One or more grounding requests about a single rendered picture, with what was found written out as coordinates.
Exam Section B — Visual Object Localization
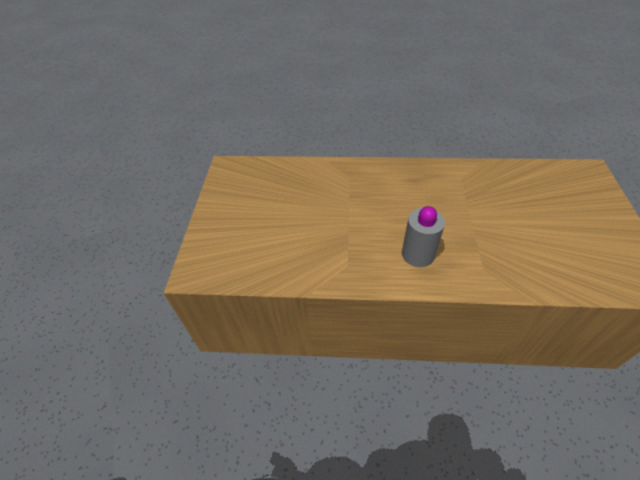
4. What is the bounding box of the bottle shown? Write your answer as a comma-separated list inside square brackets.
[402, 206, 445, 267]

